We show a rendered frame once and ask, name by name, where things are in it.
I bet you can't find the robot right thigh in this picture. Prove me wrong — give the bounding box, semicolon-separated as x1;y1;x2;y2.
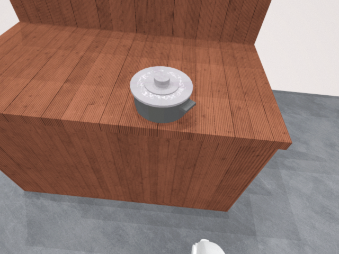
192;241;225;254

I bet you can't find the table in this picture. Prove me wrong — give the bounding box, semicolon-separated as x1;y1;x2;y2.
0;0;292;212

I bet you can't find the pot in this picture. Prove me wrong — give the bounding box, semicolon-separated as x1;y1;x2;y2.
134;97;196;123

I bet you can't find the knob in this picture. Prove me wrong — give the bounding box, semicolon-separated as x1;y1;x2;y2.
154;72;170;85

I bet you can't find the lid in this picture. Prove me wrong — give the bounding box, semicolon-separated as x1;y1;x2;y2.
130;66;193;107

